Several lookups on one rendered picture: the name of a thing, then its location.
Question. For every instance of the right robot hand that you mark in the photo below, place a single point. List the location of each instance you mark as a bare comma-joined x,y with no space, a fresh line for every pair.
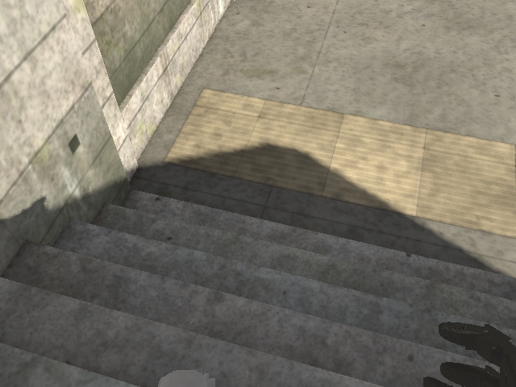
488,342

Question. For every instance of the robot left thigh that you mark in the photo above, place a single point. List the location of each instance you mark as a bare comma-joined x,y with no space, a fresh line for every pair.
187,378

